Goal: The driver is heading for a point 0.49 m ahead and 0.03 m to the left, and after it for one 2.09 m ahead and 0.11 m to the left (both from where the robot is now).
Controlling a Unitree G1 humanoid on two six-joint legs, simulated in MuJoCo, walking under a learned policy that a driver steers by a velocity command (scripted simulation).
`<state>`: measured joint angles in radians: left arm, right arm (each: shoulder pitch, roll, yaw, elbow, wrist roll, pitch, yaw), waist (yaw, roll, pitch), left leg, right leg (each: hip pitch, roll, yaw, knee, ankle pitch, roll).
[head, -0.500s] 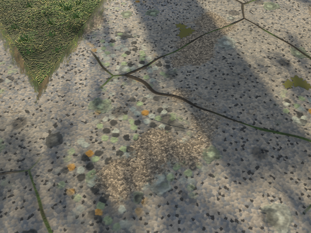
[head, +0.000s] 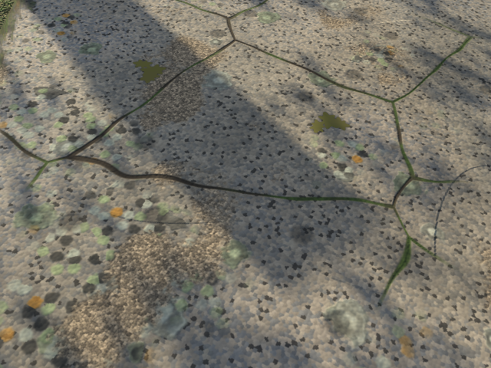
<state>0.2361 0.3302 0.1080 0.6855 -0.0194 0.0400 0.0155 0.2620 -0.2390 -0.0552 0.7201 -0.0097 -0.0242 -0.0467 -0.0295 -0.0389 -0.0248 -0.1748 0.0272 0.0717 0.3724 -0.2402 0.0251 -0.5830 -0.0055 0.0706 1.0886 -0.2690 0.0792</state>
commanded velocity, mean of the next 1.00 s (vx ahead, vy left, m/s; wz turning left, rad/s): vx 0.38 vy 0.00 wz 0.17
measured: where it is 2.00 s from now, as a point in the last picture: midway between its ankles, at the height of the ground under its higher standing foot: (275, 353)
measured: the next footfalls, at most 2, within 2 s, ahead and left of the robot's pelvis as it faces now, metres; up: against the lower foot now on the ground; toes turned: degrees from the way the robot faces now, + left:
right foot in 0.26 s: +0.13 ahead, -0.19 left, +0.00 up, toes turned -9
left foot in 0.76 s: +0.47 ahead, +0.01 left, +0.00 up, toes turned +11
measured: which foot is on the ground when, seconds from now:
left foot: down 0.00-0.26, up 0.28-0.74, down 0.76-1.00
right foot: up 0.00-0.24, down 0.26-0.78, up 0.80-1.00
